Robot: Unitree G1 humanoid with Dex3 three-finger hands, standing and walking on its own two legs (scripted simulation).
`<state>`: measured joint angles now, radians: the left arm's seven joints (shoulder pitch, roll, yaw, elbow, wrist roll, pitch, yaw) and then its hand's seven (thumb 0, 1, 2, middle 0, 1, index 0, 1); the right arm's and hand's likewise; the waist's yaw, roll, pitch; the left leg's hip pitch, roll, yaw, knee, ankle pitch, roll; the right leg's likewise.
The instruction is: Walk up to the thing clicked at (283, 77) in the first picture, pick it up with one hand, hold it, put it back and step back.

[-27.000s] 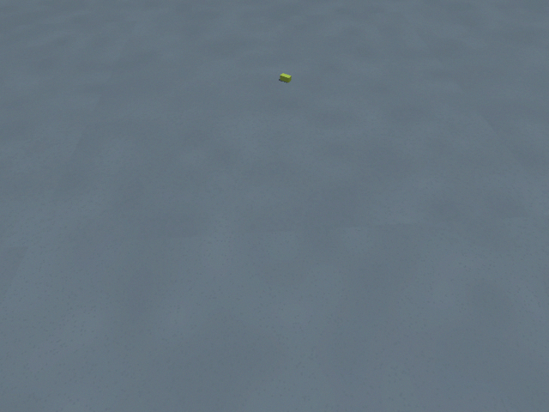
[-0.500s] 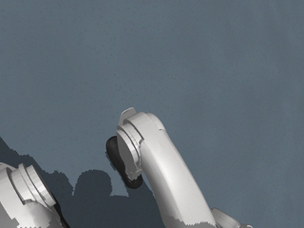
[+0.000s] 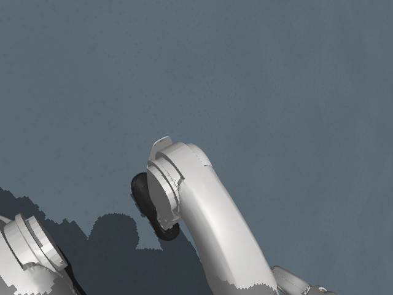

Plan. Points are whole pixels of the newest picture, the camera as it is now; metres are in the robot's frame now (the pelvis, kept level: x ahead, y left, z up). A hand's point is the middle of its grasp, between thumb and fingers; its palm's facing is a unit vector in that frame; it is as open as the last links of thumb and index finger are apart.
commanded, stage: close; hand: left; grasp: from above
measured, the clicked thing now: out of the picture +0.45 +0.34 -0.32
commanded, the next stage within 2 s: settle in 1.54 s
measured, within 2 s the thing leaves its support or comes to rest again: leaves its support in 2.00 s
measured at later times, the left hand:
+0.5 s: hand out of the picture +0.45 +0.33 -0.28, palm faces -0.16 -0.40 -0.90, open 12.2 cm
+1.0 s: hand out of the picture +0.44 +0.33 -0.28, palm faces -0.17 -0.40 -0.90, open 9.8 cm
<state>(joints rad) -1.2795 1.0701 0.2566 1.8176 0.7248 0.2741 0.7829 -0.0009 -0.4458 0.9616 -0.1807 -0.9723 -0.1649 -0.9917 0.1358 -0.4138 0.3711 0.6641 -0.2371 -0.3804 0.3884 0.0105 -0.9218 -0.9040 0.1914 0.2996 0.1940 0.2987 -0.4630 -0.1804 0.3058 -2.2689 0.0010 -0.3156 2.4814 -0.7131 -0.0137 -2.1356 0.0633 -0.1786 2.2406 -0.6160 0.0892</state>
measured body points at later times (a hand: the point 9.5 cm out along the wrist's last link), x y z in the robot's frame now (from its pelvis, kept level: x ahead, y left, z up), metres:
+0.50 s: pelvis +0.00 +0.00 +0.00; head +0.31 +0.12 +0.30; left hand +0.46 +0.35 -0.22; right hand +0.00 -0.24 -0.02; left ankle +0.07 +0.12 -0.30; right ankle +0.14 -0.13 -0.30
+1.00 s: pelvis +0.00 -0.01 +0.00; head +0.31 +0.12 +0.30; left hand +0.45 +0.34 -0.23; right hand +0.01 -0.24 -0.02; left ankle +0.07 +0.12 -0.30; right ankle +0.14 -0.13 -0.30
